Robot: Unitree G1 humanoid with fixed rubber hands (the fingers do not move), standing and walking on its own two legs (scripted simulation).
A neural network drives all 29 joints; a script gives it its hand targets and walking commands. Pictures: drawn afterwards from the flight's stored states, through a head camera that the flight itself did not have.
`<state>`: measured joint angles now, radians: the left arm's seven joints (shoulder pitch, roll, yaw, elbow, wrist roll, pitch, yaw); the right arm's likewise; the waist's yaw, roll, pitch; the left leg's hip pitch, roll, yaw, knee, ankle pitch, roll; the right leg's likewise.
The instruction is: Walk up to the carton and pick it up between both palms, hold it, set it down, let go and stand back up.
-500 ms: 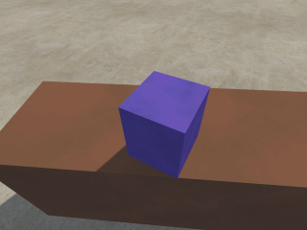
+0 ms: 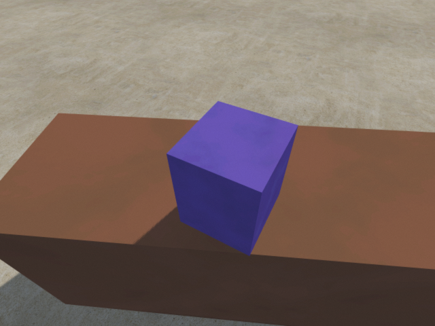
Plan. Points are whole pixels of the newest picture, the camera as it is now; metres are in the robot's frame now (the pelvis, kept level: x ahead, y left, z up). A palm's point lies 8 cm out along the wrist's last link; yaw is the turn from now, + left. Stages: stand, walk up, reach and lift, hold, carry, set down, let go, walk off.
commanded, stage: stand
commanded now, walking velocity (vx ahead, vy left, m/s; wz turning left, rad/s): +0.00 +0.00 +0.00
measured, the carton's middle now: (233, 177) +0.46 -0.02 +0.00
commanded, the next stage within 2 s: none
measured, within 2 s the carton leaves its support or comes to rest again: neither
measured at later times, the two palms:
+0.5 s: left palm out of the picture -0.04 +0.18 -0.14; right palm out of the picture -0.01 -0.21 -0.16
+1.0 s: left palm out of the picture -0.04 +0.16 -0.14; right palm out of the picture -0.01 -0.23 -0.16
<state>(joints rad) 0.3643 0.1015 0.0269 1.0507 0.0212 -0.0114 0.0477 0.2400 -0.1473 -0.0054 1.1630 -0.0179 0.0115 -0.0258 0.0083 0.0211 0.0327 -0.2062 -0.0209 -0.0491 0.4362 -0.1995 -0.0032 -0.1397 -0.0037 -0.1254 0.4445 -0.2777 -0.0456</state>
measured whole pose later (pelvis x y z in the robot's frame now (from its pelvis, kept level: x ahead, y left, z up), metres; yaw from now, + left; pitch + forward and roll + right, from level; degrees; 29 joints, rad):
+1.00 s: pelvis +0.02 -0.03 +0.00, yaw +0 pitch -2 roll +1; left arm 0.37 0.07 0.01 1.16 0.02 -0.03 0.06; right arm 0.26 -0.11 0.03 1.24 0.00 0.01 -0.05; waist 0.01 0.02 0.05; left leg -0.17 0.02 -0.07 0.43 -0.23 -0.05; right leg -0.08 0.04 -0.15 0.41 -0.30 -0.09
